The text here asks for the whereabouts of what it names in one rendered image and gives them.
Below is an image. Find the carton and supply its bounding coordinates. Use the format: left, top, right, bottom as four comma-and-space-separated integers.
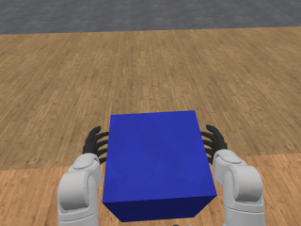
102, 110, 217, 222

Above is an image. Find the left robot hand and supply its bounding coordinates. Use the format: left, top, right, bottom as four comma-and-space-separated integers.
82, 125, 109, 165

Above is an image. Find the right robot hand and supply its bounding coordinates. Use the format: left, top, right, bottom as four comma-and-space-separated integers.
200, 124, 228, 164

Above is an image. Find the left robot forearm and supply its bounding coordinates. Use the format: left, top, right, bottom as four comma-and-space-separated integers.
56, 153, 103, 226

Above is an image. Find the right robot forearm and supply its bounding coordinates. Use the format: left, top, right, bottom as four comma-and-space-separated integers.
213, 149, 266, 226

